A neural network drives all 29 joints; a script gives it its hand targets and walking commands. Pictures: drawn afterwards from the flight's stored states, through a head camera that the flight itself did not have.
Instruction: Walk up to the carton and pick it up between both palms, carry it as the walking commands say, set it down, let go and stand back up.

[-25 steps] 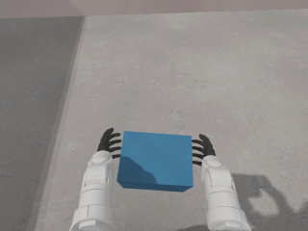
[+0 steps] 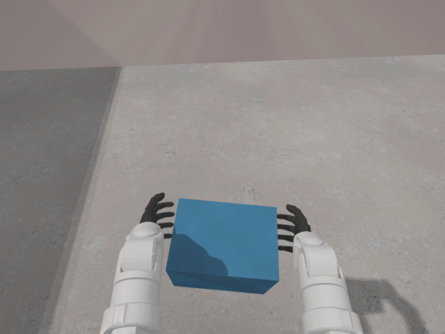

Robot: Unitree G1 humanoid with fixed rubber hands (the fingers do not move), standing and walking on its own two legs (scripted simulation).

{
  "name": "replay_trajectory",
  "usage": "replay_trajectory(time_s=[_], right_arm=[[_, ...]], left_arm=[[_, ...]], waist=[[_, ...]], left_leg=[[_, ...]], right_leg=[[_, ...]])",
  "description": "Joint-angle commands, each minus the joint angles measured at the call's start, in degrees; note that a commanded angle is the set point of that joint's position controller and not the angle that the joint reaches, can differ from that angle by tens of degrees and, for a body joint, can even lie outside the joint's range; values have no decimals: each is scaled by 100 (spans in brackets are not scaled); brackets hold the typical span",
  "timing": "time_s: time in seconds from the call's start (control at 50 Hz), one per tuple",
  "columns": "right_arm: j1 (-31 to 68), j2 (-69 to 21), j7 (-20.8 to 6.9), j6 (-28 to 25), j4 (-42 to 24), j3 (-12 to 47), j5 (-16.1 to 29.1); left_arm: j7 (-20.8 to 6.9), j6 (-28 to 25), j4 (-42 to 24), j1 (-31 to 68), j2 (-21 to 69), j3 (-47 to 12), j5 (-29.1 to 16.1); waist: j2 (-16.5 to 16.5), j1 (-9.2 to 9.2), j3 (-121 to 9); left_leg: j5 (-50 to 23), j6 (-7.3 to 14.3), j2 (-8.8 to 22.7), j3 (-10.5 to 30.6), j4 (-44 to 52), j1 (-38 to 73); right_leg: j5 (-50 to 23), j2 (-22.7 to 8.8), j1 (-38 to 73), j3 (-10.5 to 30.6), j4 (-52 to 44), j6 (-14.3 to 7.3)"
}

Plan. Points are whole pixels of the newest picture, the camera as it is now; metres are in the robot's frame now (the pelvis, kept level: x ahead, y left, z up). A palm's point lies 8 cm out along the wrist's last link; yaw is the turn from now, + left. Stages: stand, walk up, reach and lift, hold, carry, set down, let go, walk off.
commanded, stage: reach and lift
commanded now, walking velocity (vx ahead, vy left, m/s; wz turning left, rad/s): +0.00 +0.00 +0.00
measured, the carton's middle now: (223, 248) +0.32 +0.02 -0.04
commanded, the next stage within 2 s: hold in 1.04 s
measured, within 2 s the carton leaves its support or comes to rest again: neither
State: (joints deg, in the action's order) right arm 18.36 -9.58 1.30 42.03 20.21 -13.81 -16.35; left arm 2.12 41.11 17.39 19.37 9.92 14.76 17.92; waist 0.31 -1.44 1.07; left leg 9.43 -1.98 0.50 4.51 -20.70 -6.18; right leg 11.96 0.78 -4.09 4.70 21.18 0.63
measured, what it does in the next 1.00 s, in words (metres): stands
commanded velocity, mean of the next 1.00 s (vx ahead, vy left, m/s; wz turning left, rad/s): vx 0.00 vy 0.00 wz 0.00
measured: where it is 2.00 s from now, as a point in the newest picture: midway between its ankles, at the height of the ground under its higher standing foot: outside the picture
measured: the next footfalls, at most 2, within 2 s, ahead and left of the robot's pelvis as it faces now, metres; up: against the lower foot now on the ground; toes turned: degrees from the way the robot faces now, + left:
none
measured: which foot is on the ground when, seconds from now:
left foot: down 0.00-1.00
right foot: down 0.00-1.00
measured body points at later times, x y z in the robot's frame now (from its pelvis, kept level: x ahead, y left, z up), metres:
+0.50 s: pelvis +0.00 +0.00 +0.00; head -0.03 +0.00 +0.45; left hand +0.31 +0.15 +0.03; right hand +0.30 -0.15 +0.02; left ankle +0.03 +0.14 -0.75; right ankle +0.00 -0.13 -0.75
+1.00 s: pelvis -0.01 +0.00 +0.00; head -0.04 +0.01 +0.45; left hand +0.29 +0.15 +0.03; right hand +0.29 -0.14 +0.02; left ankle +0.03 +0.14 -0.75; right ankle +0.00 -0.13 -0.75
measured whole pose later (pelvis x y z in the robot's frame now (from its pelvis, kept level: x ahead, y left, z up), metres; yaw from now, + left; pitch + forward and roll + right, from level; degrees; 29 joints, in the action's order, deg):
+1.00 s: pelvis -0.01 +0.00 +0.00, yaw +0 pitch -6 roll +0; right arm 15.6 -8.9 2.1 44.8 15.5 -11.0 -15.4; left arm 2.0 43.9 13.0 16.0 8.9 10.7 16.2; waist 0.3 0.0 2.3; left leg 8.9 -1.6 0.0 4.5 -20.9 -5.9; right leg 11.6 0.4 -3.9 4.8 21.6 1.0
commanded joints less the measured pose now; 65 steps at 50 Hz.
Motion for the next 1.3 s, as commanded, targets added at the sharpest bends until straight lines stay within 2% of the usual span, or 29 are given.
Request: replay_trajectory(time_s=[0.0, 0.08, 0.12, 0.14, 0.16, 0.2, 0.22, 0.3, 0.34, 0.36, 0.44, 0.46, 0.5, 0.58, 0.6, 0.66, 0.8, 0.82, 0.84, 0.88, 0.9, 0.92, 1.04, 1.08, 1.12, 1.16, 1.18, 1.22, 1.28], right_arm=[[3618, -5079, -1526, -406, -802, 3060, 1634], [3956, -5451, -1540, -405, -1110, 3264, 1613], [3789, -5350, -1452, -415, -1234, 3230, 1706], [3594, -5292, -1473, -370, -1304, 3387, 1620], [3402, -5110, -1452, -354, -939, 3058, 1601], [3407, -5440, -1425, -283, -1246, 3414, 1615], [3413, -5283, -1437, -310, -1150, 3255, 1663], [3239, -5437, -1470, -272, -835, 3203, 1612], [3684, -5242, -1519, -379, -1085, 3144, 1698], [3874, -5388, -1469, -370, -1348, 3438, 1664], [3515, -5344, -1500, -294, -882, 3209, 1687], [3626, -5407, -1503, -321, -893, 3196, 1629], [3742, -5492, -1483, -350, -1244, 3365, 1636], [3562, -5453, -1452, -276, -1318, 3500, 1747], [3341, -5507, -1448, -219, -986, 3382, 1750], [3399, -5622, -1417, -331, -1519, 3560, 1784], [3362, -5384, -1435, -323, -1413, 3528, 1828], [3391, -5433, -1501, -293, -1323, 3481, 1761], [2984, -5214, -1449, -290, -1384, 3442, 1769], [3465, -5426, -1404, -246, -1753, 3683, 1859], [3662, -5369, -1435, -282, -1727, 3686, 1818], [3255, -5450, -1434, -228, -1388, 3555, 1743], [3453, -5542, -1453, -259, -1472, 3526, 1750], [3231, -5651, -1495, -186, -1232, 3596, 1884], [3364, -5434, -1473, -217, -1229, 3542, 1819], [3185, -5505, -1432, -197, -1280, 3580, 1843], [3133, -5432, -1484, -232, -1383, 3476, 1716], [3147, -5387, -1496, -232, -1504, 3584, 1816], [3201, -5392, -1451, -286, -1620, 3650, 1859]], left_arm=[[-1507, -16, 162, 2340, 5918, -3010, -1587], [-1567, -126, -123, 2662, 5846, -3135, -1659], [-1526, -61, -33, 2402, 6071, -3256, -1736], [-1538, -91, -152, 2183, 5864, -3187, -1590], [-1516, -11, -6, 2386, 5908, -3153, -1598], [-1496, -45, -333, 2325, 5785, -3261, -1641], [-1497, -31, -321, 2412, 5884, -3278, -1648], [-1511, -89, -557, 2620, 5786, -3318, -1663], [-1555, -62, -137, 2475, 5674, -3118, -1474], [-1532, -124, -186, 2341, 5721, -3196, -1562], [-1558, -46, -321, 2557, 5826, -3301, -1680], [-1611, -63, -125, 2550, 5802, -3221, -1717], [-1619, -122, -270, 2435, 5654, -3350, -1604], [-1593, 14, -196, 2213, 5816, -3221, -1610], [-1584, -20, -511, 2526, 5961, -3483, -1893], [-1585, -9, -656, 2240, 5776, -3674, -1871], [-1584, 5, -609, 2305, 5819, -3607, -1802], [-1574, -11, -581, 2396, 5766, -3539, -1771], [-1601, 73, -295, 1971, 5783, -3554, -1734], [-1545, 1, -634, 2042, 5679, -3567, -1829], [-1563, -43, -670, 2232, 5710, -3493, -1719], [-1549, -50, -832, 2440, 5761, -3657, -1815], [-1650, -14, -616, 2402, 5761, -3636, -1795], [-1591, 89, -557, 2220, 5811, -3468, -1739], [-1621, 34, -365, 2122, 5781, -3301, -1692], [-1597, 44, -408, 2128, 5728, -3399, -1739], [-1624, -29, -846, 2391, 5832, -3653, -1802], [-1621, 18, -654, 2305, 5828, -3611, -1858], [-1588, 49, -696, 2110, 5804, -3746, -1877]], waist=[[-307, 125, -1991], [316, -50, -2042], [-139, 254, -2117], [172, 32, -2264], [-434, 193, -1963], [282, 77, -2104], [-257, 107, -1884], [61, 129, -1707], [-301, -31, -2071], [273, 186, -1959], [-327, 87, -1720], [214, 221, -1766], [277, 95, -1853], [-144, 0, -2001], [-76, 293, -1813], [145, 248, -2046], [-350, 87, -2045], [85, 170, -2040], [-326, 220, -1569], [247, 108, -1903], [-51, 54, -2227], [157, 238, -2024], [197, 201, -1661], [-487, -72, -1622], [186, 35, -1853], [-109, -1, -1677], [-206, 220, -1773], [187, 136, -1717], [-84, 209, -1659]], left_leg=[[-1443, -52, -682, -252, 63, 1019], [-792, 117, -629, -167, 51, 1050], [-1504, 37, -622, -112, -20, 1050], [-1776, 59, -662, -135, 39, 1305], [-1549, -21, -679, -139, 78, 1092], [-1500, 78, -637, -81, 31, 1170], [-1265, 49, -703, -164, 26, 746], [-943, 93, -635, -145, 36, 1193], [-1100, 69, -704, -246, 114, 1041], [-975, 160, -722, -165, 105, 956], [-958, 25, -730, -254, 98, 696], [-674, 83, -648, -152, 47, 867], [-1063, 145, -707, -190, 47, 729], [-1115, 42, -782, -233, 106, 858], [-1244, 10, -710, -177, 89, 949], [-1265, 65, -701, -187, 5, 1043], [-999, 46, -704, -236, 21, 950], [-866, 72, -657, -175, 51, 1244], [-1296, 29, -758, -233, 62, 856], [-926, 111, -709, -172, 64, 796], [-922, 94, -701, -183, 107, 937], [-836, 84, -658, -167, 85, 1050], [-603, 131, -716, -177, 24, 771], [-658, 41, -719, -250, 35, 877], [-1108, 101, -635, -140, 44, 898], [-939, 62, -709, -174, 9, 1037], [-978, 1, -691, -175, 116, 883], [-872, 29, -652, -177, 52, 1025], [-772, 59, -684, -117, 98, 930]], right_leg=[[-1151, 474, 181, -8, -373, -56], [-529, 517, 21, -130, -352, -63], [-1270, 509, 137, -36, -233, -33], [-1600, 546, 209, -89, -336, 19], [-1506, 478, 134, -40, -321, -71], [-1396, 553, 224, -96, -321, -5], [-1157, 462, 201, -31, -336, -38], [-661, 499, -326, -79, -410, -75], [-1013, 458, 127, -38, -403, -62], [-1086, 469, 121, -90, -319, 76], [-809, 484, 99, -92, -333, -34], [-488, 500, -175, -134, -347, -14], [-957, 521, 116, -155, -288, 29], [-1242, 523, 262, -130, -268, 27], [-1108, 542, -60, -160, -279, -9], [-1176, 541, 151, -173, -290, 45], [-793, 495, 60, -141, -281, -55], [-598, 541, -254, -175, -338, -44], [-1170, 490, 71, -112, -396, -47], [-933, 523, 265, -126, -312, 14], [-984, 482, 319, -91, -255, 2], [-721, 553, -30, -176, -313, -11], [-452, 465, -146, -151, -346, -21], [-436, 460, -183, -135, -321, -122], [-823, 501, -1, -165, -346, -9], [-815, 469, -81, -89, -355, -36], [-865, 519, 50, -166, -322, -65], [-679, 587, -141, -195, -355, -42], [-601, 532, -79, -190, -345, -18]])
